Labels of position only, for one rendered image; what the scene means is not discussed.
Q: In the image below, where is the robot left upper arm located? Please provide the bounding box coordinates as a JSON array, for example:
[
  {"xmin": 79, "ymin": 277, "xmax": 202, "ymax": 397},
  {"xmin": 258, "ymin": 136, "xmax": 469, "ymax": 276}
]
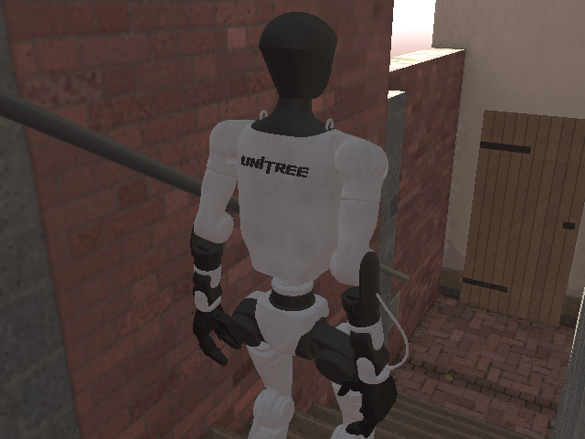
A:
[{"xmin": 194, "ymin": 120, "xmax": 255, "ymax": 243}]

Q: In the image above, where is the robot right hand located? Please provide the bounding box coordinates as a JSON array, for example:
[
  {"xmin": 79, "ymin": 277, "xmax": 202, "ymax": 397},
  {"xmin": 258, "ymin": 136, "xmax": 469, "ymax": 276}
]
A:
[{"xmin": 337, "ymin": 372, "xmax": 398, "ymax": 438}]

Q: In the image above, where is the robot right upper arm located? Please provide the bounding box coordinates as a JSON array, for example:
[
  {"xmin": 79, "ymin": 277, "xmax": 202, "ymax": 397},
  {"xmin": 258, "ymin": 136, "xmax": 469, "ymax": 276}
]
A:
[{"xmin": 330, "ymin": 132, "xmax": 388, "ymax": 286}]

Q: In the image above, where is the humanoid robot head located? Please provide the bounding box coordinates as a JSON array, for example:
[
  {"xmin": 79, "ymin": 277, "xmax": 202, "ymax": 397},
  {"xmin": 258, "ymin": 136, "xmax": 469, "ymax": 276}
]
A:
[{"xmin": 251, "ymin": 12, "xmax": 337, "ymax": 137}]

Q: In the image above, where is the robot left forearm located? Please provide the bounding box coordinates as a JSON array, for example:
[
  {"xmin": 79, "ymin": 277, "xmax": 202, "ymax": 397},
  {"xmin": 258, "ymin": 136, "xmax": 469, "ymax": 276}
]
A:
[{"xmin": 190, "ymin": 220, "xmax": 223, "ymax": 312}]

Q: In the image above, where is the robot right forearm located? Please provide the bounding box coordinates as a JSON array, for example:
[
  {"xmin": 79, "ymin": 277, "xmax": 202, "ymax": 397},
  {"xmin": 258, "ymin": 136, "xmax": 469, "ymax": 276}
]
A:
[{"xmin": 341, "ymin": 252, "xmax": 390, "ymax": 384}]

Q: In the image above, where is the right robot thigh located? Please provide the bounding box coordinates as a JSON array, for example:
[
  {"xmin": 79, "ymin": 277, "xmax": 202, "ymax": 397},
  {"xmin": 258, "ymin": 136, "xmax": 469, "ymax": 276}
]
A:
[{"xmin": 310, "ymin": 322, "xmax": 376, "ymax": 439}]

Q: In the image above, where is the robot left hand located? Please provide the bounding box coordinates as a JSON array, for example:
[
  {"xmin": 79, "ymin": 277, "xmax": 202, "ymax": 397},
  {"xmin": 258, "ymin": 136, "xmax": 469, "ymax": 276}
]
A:
[{"xmin": 192, "ymin": 304, "xmax": 242, "ymax": 366}]

